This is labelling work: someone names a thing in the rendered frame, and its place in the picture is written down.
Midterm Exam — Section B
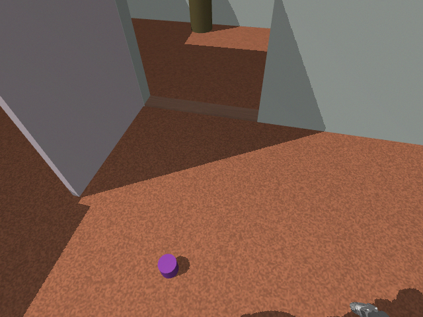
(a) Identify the right robot hand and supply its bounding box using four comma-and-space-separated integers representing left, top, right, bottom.
350, 302, 389, 317

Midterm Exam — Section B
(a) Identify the tin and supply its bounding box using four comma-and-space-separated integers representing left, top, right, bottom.
158, 254, 178, 279

